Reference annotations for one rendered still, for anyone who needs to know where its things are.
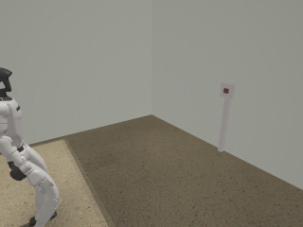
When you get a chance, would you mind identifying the robot right hand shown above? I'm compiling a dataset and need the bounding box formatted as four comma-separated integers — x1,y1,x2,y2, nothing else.
27,168,54,193

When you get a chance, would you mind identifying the right robot thigh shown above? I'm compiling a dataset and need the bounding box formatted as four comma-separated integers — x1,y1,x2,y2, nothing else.
9,161,60,204

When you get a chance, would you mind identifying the panel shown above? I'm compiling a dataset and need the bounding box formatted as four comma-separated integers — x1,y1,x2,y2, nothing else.
218,82,236,152

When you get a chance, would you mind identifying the right robot upper arm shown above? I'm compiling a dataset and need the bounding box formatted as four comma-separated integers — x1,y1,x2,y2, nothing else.
0,102,12,144

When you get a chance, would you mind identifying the right robot forearm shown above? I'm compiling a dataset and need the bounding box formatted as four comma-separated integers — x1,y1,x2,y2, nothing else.
0,138,35,175

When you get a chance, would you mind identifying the robot right shin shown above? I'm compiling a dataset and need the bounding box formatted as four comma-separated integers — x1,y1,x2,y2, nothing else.
34,197,62,227

